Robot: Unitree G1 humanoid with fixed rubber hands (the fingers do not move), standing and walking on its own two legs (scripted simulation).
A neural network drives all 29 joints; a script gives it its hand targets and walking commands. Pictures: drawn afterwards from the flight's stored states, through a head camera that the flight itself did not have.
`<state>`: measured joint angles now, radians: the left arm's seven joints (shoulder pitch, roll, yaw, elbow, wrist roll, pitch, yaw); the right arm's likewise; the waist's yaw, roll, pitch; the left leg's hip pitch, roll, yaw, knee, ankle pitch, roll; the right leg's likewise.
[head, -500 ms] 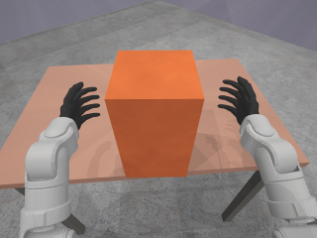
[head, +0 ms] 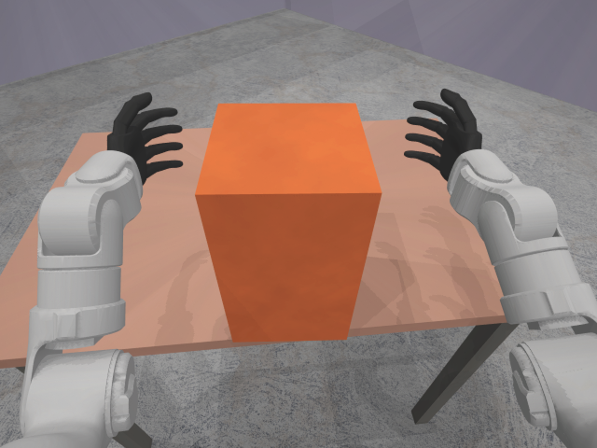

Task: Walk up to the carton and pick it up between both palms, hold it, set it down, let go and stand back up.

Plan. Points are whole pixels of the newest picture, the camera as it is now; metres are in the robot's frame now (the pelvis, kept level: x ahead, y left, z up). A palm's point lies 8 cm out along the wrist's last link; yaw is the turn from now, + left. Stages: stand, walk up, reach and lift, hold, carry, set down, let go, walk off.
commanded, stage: reach and lift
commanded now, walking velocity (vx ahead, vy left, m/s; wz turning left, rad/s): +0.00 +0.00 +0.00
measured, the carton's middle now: (288, 233) +0.38 +0.01 +0.11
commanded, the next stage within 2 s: none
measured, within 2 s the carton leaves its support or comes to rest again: neither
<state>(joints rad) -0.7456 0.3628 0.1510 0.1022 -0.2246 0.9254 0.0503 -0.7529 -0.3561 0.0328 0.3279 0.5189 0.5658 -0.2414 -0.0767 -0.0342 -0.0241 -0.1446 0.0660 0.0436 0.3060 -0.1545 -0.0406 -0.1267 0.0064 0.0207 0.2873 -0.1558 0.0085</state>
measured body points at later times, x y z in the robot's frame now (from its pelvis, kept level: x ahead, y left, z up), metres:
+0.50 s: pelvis -0.01 +0.00 +0.00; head -0.02 +0.02 +0.45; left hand +0.43 +0.19 +0.20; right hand +0.41 -0.18 +0.19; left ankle +0.00 +0.14 -0.75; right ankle +0.00 -0.12 -0.75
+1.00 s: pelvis -0.01 +0.00 +0.00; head +0.00 +0.00 +0.45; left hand +0.43 +0.16 +0.13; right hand +0.41 -0.18 +0.13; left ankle +0.00 +0.14 -0.75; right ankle +0.00 -0.12 -0.75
